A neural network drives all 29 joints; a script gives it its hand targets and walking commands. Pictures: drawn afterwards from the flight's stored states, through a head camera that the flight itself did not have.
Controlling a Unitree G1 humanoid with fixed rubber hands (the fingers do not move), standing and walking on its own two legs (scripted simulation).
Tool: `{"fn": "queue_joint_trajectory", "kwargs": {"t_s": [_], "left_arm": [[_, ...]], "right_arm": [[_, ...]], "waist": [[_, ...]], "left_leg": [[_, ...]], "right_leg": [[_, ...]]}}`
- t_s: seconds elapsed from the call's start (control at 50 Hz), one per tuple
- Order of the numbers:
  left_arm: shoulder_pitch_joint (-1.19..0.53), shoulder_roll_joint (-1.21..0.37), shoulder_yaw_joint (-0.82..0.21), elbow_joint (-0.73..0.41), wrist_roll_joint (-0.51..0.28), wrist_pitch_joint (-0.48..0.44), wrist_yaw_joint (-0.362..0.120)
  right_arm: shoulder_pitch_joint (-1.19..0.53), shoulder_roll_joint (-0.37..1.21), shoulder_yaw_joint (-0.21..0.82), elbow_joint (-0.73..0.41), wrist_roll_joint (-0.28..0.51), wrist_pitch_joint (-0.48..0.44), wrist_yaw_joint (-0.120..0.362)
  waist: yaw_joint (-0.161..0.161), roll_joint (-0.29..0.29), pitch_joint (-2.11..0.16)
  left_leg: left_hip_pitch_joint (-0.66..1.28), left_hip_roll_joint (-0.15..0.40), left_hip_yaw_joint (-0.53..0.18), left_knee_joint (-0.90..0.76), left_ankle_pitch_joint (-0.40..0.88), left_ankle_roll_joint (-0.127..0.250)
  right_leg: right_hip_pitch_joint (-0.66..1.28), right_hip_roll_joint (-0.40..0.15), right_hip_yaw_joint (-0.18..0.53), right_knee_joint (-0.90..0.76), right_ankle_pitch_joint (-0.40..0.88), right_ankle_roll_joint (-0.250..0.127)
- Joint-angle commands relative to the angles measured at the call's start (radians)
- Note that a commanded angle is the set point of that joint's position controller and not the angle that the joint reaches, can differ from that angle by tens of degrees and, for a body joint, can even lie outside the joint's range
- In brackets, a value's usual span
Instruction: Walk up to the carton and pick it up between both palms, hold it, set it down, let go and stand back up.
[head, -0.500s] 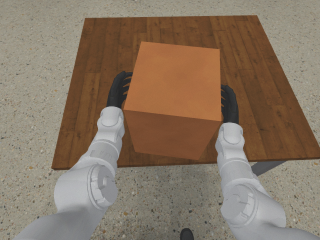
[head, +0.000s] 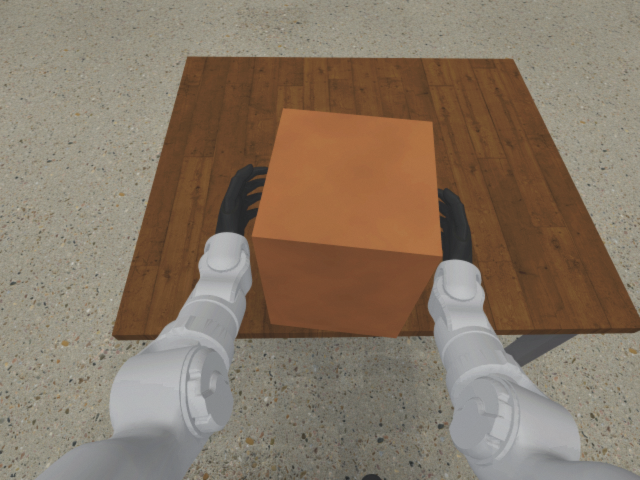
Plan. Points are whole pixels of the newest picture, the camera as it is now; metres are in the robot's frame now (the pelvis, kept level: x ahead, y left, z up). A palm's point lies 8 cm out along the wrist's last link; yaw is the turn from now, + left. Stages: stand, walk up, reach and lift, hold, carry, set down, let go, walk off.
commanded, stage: reach and lift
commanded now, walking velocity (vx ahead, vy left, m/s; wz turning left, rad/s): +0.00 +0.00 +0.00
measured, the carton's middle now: (344, 232) +0.44 -0.06 -0.01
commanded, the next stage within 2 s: none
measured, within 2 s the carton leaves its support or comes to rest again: leaves its support in 0.12 s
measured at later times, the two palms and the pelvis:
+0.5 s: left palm (231, 215) +0.41 +0.09 +0.09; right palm (471, 246) +0.36 -0.19 +0.06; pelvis -0.01 +0.01 +0.00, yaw +0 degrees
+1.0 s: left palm (212, 220) +0.39 +0.11 +0.11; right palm (472, 235) +0.36 -0.18 +0.09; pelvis -0.01 +0.00 +0.01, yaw +0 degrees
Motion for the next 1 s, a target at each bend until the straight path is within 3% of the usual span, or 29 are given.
{"fn": "queue_joint_trajectory", "kwargs": {"t_s": [0.0, 0.06, 0.1, 0.12, 0.14, 0.18, 0.28, 0.34, 0.36, 0.38, 0.42, 0.46, 0.48, 0.56, 0.62, 0.66, 0.68, 0.76, 0.8, 0.86, 0.94, 0.98], "left_arm": [[-0.65, -0.549, -0.256, -0.089, 0.034, -0.037, -0.127], [-0.677, -0.55, -0.271, -0.093, 0.0, -0.031, -0.128], [-0.681, -0.551, -0.277, -0.091, -0.007, -0.035, -0.129], [-0.697, -0.559, -0.273, -0.087, -0.008, -0.031, -0.129], [-0.683, -0.554, -0.255, -0.068, -0.005, -0.022, -0.133], [-0.681, -0.565, -0.265, -0.088, -0.016, -0.016, -0.131], [-0.661, -0.565, -0.251, -0.109, -0.011, 0.025, -0.131], [-0.637, -0.559, -0.227, -0.122, -0.006, 0.056, -0.14], [-0.629, -0.558, -0.228, -0.127, 0.0, 0.067, -0.144], [-0.616, -0.566, -0.216, -0.13, 0.004, 0.081, -0.14], [-0.64, -0.579, -0.233, -0.162, -0.01, 0.091, -0.137], [-0.608, -0.575, -0.234, -0.172, -0.01, 0.115, -0.136], [-0.605, -0.584, -0.243, -0.199, -0.016, 0.115, -0.136], [-0.639, -0.616, -0.278, -0.278, -0.031, 0.143, -0.131], [-0.573, -0.624, -0.292, -0.31, -0.043, 0.162, -0.132], [-0.585, -0.639, -0.326, -0.357, -0.049, 0.175, -0.129], [-0.558, -0.646, -0.339, -0.37, -0.053, 0.185, -0.126], [-0.51, -0.637, -0.337, -0.414, -0.055, 0.244, -0.139], [-0.544, -0.663, -0.388, -0.489, -0.078, 0.265, -0.138], [-0.516, -0.676, -0.431, -0.551, -0.103, 0.312, -0.137], [-0.486, -0.659, -0.441, -0.638, -0.104, 0.386, -0.141], [-0.489, -0.652, -0.434, -0.663, -0.097, 0.421, -0.153]], "right_arm": [[-0.654, 0.512, 0.329, -0.032, -0.067, -0.07, 0.172], [-0.68, 0.517, 0.355, -0.052, -0.051, -0.057, 0.175], [-0.709, 0.53, 0.383, -0.074, -0.03, -0.055, 0.179], [-0.709, 0.53, 0.384, -0.072, -0.032, -0.043, 0.181], [-0.72, 0.521, 0.4, -0.094, -0.027, -0.036, 0.182], [-0.705, 0.533, 0.421, -0.09, -0.004, -0.01, 0.186], [-0.697, 0.522, 0.45, -0.108, 0.038, 0.044, 0.195], [-0.688, 0.533, 0.454, -0.123, 0.054, 0.074, 0.197], [-0.681, 0.522, 0.456, -0.131, 0.06, 0.076, 0.195], [-0.69, 0.522, 0.459, -0.127, 0.07, 0.089, 0.201], [-0.73, 0.525, 0.476, -0.176, 0.078, 0.086, 0.204], [-0.711, 0.527, 0.488, -0.178, 0.098, 0.104, 0.207], [-0.721, 0.531, 0.505, -0.211, 0.111, 0.101, 0.205], [-0.714, 0.539, 0.517, -0.209, 0.14, 0.122, 0.209], [-0.685, 0.555, 0.573, -0.249, 0.164, 0.132, 0.204], [-0.66, 0.557, 0.591, -0.241, 0.188, 0.15, 0.201], [-0.674, 0.562, 0.628, -0.267, 0.213, 0.157, 0.201], [-0.656, 0.558, 0.664, -0.316, 0.266, 0.195, 0.184], [-0.664, 0.575, 0.687, -0.334, 0.291, 0.209, 0.176], [-0.668, 0.579, 0.734, -0.404, 0.35, 0.239, 0.167], [-0.682, 0.591, 0.812, -0.498, 0.409, 0.285, 0.147], [-0.676, 0.582, 0.809, -0.523, 0.415, 0.309, 0.136]], "waist": [[-0.034, 0.065, -0.708], [-0.042, 0.042, -0.712], [-0.027, 0.05, -0.725], [-0.037, 0.051, -0.713], [-0.026, 0.026, -0.705], [-0.022, 0.027, -0.69], [-0.012, 0.023, -0.624], [-0.005, -0.022, -0.555], [-0.012, -0.01, -0.536], [0.006, -0.003, -0.543], [0.006, -0.001, -0.566], [0.011, -0.021, -0.53], [0.011, -0.025, -0.56], [-0.001, 0.009, -0.539], [0.003, -0.013, -0.562], [-0.005, 0.015, -0.552], [0.009, 0.002, -0.527], [0.007, -0.022, -0.501], [-0.004, 0.006, -0.503], [0.0, -0.005, -0.512], [0.035, -0.024, -0.475], [0.028, -0.043, -0.455]], "left_leg": [[0.126, -0.027, 0.064, 0.007, 0.387, -0.087], [0.095, -0.034, 0.066, 0.002, 0.35, -0.085], [0.069, -0.036, 0.064, 0.0, 0.322, -0.076], [0.064, -0.034, 0.059, -0.013, 0.28, -0.072], [0.061, -0.034, 0.061, -0.016, 0.268, -0.065], [0.045, -0.041, 0.063, -0.029, 0.216, -0.059], [0.08, -0.041, 0.058, -0.046, 0.191, -0.053], [0.091, -0.044, 0.066, -0.071, 0.15, -0.04], [0.106, -0.042, 0.064, -0.075, 0.156, -0.039], [0.111, -0.043, 0.066, -0.071, 0.163, -0.04], [0.133, -0.041, 0.064, -0.069, 0.18, -0.043], [0.172, -0.038, 0.061, -0.067, 0.223, -0.047], [0.182, -0.04, 0.065, -0.055, 0.255, -0.048], [0.221, -0.037, 0.057, -0.057, 0.273, -0.058], [0.213, -0.043, 0.059, -0.05, 0.286, -0.051], [0.251, -0.042, 0.052, -0.04, 0.347, -0.063], [0.254, -0.04, 0.049, -0.042, 0.341, -0.062], [0.243, -0.052, 0.049, -0.054, 0.306, -0.048], [0.272, -0.054, 0.044, -0.047, 0.343, -0.059], [0.294, -0.058, 0.035, -0.035, 0.35, -0.062], [0.257, -0.069, 0.042, -0.047, 0.335, -0.044], [0.241, -0.07, 0.043, -0.062, 0.267, -0.036]], "right_leg": [[0.547, 0.04, -0.001, 0.14, 0.541, -0.039], [0.57, 0.04, -0.003, 0.153, 0.551, -0.037], [0.586, 0.035, 0.007, 0.157, 0.551, -0.037], [0.589, 0.032, 0.008, 0.152, 0.519, -0.038], [0.596, 0.033, 0.011, 0.152, 0.522, -0.037], [0.608, 0.03, 0.018, 0.145, 0.485, -0.04], [0.604, 0.033, 0.02, 0.137, 0.42, -0.041], [0.609, 0.035, 0.017, 0.126, 0.371, -0.034], [0.609, 0.034, 0.015, 0.121, 0.37, -0.037], [0.606, 0.034, 0.022, 0.116, 0.357, -0.039], [0.592, 0.044, 0.005, 0.118, 0.353, -0.036], [0.594, 0.05, 0.01, 0.112, 0.365, -0.031], [0.614, 0.052, 0.01, 0.119, 0.409, -0.031], [0.607, 0.053, 0.007, 0.104, 0.379, -0.033], [0.644, 0.052, 0.017, 0.11, 0.433, -0.026], [0.636, 0.057, 0.016, 0.108, 0.442, -0.026], [0.638, 0.058, 0.023, 0.107, 0.43, -0.023], [0.688, 0.055, 0.038, 0.092, 0.443, -0.016], [0.693, 0.058, 0.035, 0.097, 0.458, -0.012], [0.687, 0.065, 0.039, 0.089, 0.448, -0.011], [0.739, 0.061, 0.056, 0.09, 0.477, 0.002], [0.749, 0.061, 0.055, 0.085, 0.427, 0.008]]}}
